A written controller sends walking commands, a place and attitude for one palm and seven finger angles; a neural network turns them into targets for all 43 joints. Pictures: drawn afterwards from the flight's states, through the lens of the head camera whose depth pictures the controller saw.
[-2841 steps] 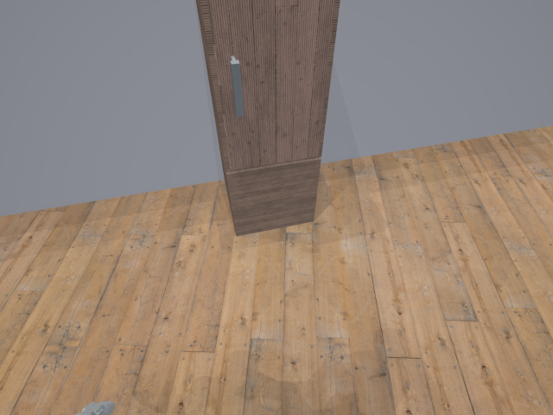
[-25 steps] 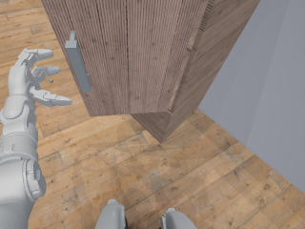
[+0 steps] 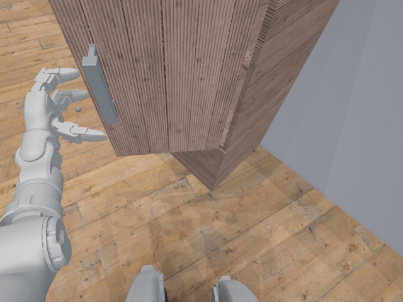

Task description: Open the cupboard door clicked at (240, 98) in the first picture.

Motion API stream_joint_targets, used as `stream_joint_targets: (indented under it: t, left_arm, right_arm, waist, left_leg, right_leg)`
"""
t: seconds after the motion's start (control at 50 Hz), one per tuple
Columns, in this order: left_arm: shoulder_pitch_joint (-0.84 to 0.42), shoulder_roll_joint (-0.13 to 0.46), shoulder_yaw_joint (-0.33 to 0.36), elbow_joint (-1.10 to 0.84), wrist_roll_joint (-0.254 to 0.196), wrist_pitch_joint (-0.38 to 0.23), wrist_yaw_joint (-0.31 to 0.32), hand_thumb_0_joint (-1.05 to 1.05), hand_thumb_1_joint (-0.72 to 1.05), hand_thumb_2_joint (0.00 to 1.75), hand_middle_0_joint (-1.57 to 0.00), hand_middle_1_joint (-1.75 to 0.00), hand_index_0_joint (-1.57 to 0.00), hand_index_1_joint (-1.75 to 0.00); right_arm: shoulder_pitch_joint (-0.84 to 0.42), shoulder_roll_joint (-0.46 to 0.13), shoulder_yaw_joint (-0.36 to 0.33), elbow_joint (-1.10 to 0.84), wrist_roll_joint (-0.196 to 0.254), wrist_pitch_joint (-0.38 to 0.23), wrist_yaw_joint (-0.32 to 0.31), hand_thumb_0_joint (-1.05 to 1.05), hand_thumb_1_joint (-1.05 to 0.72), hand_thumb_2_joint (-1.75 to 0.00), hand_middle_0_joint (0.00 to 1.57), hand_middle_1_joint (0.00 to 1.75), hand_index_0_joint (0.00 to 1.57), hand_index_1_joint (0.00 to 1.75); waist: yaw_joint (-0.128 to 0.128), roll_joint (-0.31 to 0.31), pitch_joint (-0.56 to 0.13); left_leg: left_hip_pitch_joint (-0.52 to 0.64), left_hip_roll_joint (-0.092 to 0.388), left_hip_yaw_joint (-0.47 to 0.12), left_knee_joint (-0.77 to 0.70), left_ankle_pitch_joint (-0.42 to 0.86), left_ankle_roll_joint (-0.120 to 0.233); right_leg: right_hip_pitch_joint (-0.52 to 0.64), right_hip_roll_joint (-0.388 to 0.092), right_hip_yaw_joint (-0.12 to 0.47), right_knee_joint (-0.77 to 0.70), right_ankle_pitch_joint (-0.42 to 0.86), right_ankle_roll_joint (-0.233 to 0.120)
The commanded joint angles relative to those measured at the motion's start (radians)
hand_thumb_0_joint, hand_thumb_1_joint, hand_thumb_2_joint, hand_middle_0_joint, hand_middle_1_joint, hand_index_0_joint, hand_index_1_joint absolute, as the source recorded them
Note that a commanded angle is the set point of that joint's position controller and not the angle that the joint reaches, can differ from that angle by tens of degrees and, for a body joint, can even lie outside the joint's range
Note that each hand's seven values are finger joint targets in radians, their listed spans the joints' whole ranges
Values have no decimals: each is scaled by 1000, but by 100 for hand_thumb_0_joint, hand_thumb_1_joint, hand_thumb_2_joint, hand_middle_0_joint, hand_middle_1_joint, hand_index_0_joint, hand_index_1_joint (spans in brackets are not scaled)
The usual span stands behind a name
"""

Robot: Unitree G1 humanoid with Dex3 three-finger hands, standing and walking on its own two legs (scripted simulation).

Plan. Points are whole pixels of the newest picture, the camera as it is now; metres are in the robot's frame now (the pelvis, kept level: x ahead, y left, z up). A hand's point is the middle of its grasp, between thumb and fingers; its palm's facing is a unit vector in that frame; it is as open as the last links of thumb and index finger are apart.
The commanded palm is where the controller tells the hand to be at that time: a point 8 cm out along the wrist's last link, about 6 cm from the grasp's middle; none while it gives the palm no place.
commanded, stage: slide the fingers in behind the handle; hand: left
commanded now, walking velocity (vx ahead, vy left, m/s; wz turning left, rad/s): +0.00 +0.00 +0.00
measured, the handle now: (102, 87) +0.53 +0.18 +0.07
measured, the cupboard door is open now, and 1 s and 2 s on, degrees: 52 52 52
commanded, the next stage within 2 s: close the thumb around the handle in 1.12 s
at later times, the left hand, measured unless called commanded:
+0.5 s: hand (99, 108) +0.48 +0.18 +0.07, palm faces +0.11 -0.99 +0.00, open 13.9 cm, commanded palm +0.45 +0.23 +0.07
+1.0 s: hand (109, 106) +0.48 +0.16 +0.07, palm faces +0.12 -0.99 -0.01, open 13.9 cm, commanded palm +0.45 +0.21 +0.07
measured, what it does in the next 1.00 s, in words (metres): stands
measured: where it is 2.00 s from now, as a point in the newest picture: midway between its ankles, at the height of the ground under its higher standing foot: outside the picture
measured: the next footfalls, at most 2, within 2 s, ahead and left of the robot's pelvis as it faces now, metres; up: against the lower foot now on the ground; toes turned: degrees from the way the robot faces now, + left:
none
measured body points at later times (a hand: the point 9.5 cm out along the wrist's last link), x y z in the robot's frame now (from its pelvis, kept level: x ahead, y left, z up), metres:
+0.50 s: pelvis +0.00 -0.01 +0.00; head +0.10 +0.01 +0.44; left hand +0.47 +0.24 +0.07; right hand +0.02 -0.27 -0.12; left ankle +0.05 +0.10 -0.66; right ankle -0.03 -0.11 -0.66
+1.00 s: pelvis +0.00 -0.01 +0.00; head +0.10 +0.00 +0.44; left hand +0.47 +0.22 +0.07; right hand +0.02 -0.27 -0.12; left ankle +0.05 +0.10 -0.66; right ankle -0.03 -0.11 -0.66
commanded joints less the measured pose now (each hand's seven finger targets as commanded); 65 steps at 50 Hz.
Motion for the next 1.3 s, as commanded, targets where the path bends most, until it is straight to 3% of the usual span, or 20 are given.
stream_joint_targets:
  t: [0.0, 0.02, 0.18, 0.2, 0.26, 0.3, 0.36, 0.48, 0.5, 0.64, 0.68, 0.78, 0.84, 0.96, 1.06, 1.08, 1.1, 1.14, 1.2, 1.28]
  left_arm:
    - [-428, 180, -44, -179, -12, -60, -11, 0, -50, 30, -30, -120, -30, -120]
    - [-434, 223, -3, -177, -16, -58, -8, 0, -50, 30, -30, -120, -30, -120]
    - [-485, 189, -21, -253, -8, -97, 31, 0, -50, 30, -30, -120, -30, -120]
    - [-484, 158, -46, -262, -6, -100, 37, 0, -50, 30, -30, -120, -30, -120]
    - [-422, 186, -7, -184, -1, -77, 57, 0, -50, 30, -30, -120, -30, -120]
    - [-432, 176, -23, -185, 3, -60, 62, 0, -50, 30, -30, -120, -30, -120]
    - [-411, 199, 6, -207, 2, -65, 71, 0, -50, 30, -30, -120, -30, -120]
    - [-453, 143, -40, -210, 10, -98, 86, 0, -50, 30, -30, -120, -30, -120]
    - [-466, 103, -74, -202, 8, -96, 87, 0, -50, 30, -30, -120, -30, -120]
    - [-478, 79, -83, -207, 14, -91, 114, 0, -50, 30, -30, -120, -30, -120]
    - [-491, 106, -56, -234, 20, -103, 133, 0, -50, 30, -30, -120, -30, -120]
    - [-443, 149, -23, -219, 40, -112, 157, 0, -50, 30, -30, -120, -30, -120]
    - [-441, 130, -38, -199, 40, -99, 152, 0, -50, 30, -30, -120, -30, -120]
    - [-425, 90, -60, -215, 12, -108, 125, 0, -50, 30, -30, -120, -30, -120]
    - [-443, 115, -55, -183, 10, -95, 107, 0, -50, 30, -30, -120, -30, -120]
    - [-464, 123, -60, -211, 17, -100, 107, 0, -50, 30, -30, -120, -30, -120]
    - [-459, 76, -90, -201, 12, -97, 105, 0, -50, 30, -30, -120, -30, -120]
    - [-469, 127, -52, -211, 12, -105, 109, 0, -50, 30, -30, -120, -30, -120]
    - [-490, 93, -76, -222, 12, -119, 114, 0, -50, 30, -30, -120, -30, -120]
    - [-491, 102, -67, -228, 20, -121, 125, 0, -28, 40, -32, -122, -32, -122]
  right_arm:
    - [128, -178, -64, -53, 0, -21, -9, 0, -90, -90, 20, 30, 20, 30]
    - [135, -185, -68, -48, -1, -21, -12, 0, -90, -90, 20, 30, 20, 30]
    - [132, -173, -70, -39, -8, -35, -7, 0, -90, -90, 20, 30, 20, 30]
    - [127, -167, -69, -39, -9, -36, -3, 0, -90, -90, 20, 30, 20, 30]
    - [141, -176, -69, -36, -11, -30, 0, 0, -90, -90, 20, 30, 20, 30]
    - [135, -172, -68, -46, -7, -25, 0, 0, -90, -90, 20, 30, 20, 30]
    - [135, -171, -67, -60, -10, -24, 2, 0, -90, -90, 20, 30, 20, 30]
    - [132, -166, -71, -49, -10, -29, 7, 0, -90, -90, 20, 30, 20, 30]
    - [129, -163, -70, -48, -11, -29, 7, 0, -90, -90, 20, 30, 20, 30]
    - [135, -161, -74, -43, -16, -30, 11, 0, -90, -90, 20, 30, 20, 30]
    - [139, -162, -76, -38, -19, -30, 14, 0, -90, -90, 20, 30, 20, 30]
    - [132, -161, -72, -49, -21, -23, 16, 0, -90, -90, 20, 30, 20, 30]
    - [130, -158, -70, -55, -20, -19, 15, 0, -90, -90, 20, 30, 20, 30]
    - [133, -156, -73, -58, -16, -20, 15, 0, -90, -90, 20, 30, 20, 30]
    - [132, -162, -72, -48, -12, -18, 9, 0, -90, -90, 20, 30, 20, 30]
    - [128, -160, -72, -49, -11, -19, 8, 0, -90, -90, 20, 30, 20, 30]
    - [124, -154, -72, -49, -10, -20, 10, 0, -90, -90, 20, 30, 20, 30]
    - [125, -160, -72, -44, -13, -21, 7, 0, -90, -90, 20, 30, 20, 30]
    - [122, -157, -73, -39, -15, -25, 8, 0, -90, -90, 20, 30, 20, 30]
    - [128, -163, -77, -35, -17, -25, 10, 0, -90, -90, 20, 30, 20, 30]
  waist:
    - [-21, 103, -358]
    - [-14, 74, -365]
    - [0, 146, -475]
    - [-2, 164, -467]
    - [-5, 73, -424]
    - [-4, 65, -414]
    - [9, 68, -419]
    - [-8, 71, -402]
    - [-23, 67, -394]
    - [-15, 79, -430]
    - [-4, 95, -470]
    - [6, 54, -451]
    - [-4, 43, -402]
    - [-5, 45, -424]
    - [-18, 20, -371]
    - [-10, 57, -408]
    - [-16, 75, -402]
    - [-7, 79, -410]
    - [-16, 96, -432]
    - [-12, 91, -470]
  left_leg:
    - [479, -32, -82, -92, 281, 10]
    - [468, -29, -83, -91, 270, 12]
    - [553, -29, -96, -80, 335, 3]
    - [560, -31, -94, -79, 343, 3]
    - [489, -35, -87, -77, 317, 10]
    - [456, -40, -75, -82, 310, 13]
    - [446, -44, -65, -82, 313, 14]
    - [460, -40, -72, -81, 288, 10]
    - [463, -41, -75, -82, 281, 11]
    - [484, -43, -73, -80, 301, 10]
    - [509, -42, -75, -74, 338, 8]
    - [443, -49, -60, -73, 320, 12]
    - [418, -51, -53, -82, 285, 14]
    - [449, -52, -54, -78, 322, 14]
    - [393, -54, -51, -76, 268, 19]
    - [415, -53, -52, -80, 279, 16]
    - [437, -54, -55, -78, 283, 14]
    - [438, -50, -59, -75, 285, 12]
    - [480, -47, -69, -72, 310, 9]
    - [505, -44, -74, -70, 331, 8]
  right_leg:
    - [-46, 20, 28, -151, 319, 4]
    - [-34, 20, 30, -153, 313, 5]
    - [-45, 19, 26, -127, 338, -2]
    - [-45, 20, 25, -129, 345, -3]
    - [-15, 22, 26, -134, 351, 2]
    - [17, 18, 35, -139, 373, 7]
    - [45, 17, 42, -141, 392, 5]
    - [-2, 17, 40, -141, 356, 6]
    - [-14, 17, 39, -145, 349, 7]
    - [-8, 14, 37, -141, 364, 7]
    - [-3, 14, 36, -130, 391, 5]
    - [50, 13, 50, -131, 417, 11]
    - [55, 12, 52, -147, 402, 14]
    - [62, 16, 54, -146, 442, 11]
    - [59, 10, 65, -158, 413, 15]
    - [58, 7, 65, -151, 413, 15]
    - [35, 9, 59, -154, 403, 12]
    - [35, 10, 59, -150, 394, 10]
    - [4, 13, 48, -140, 389, 7]
    - [-1, 13, 42, -132, 396, 7]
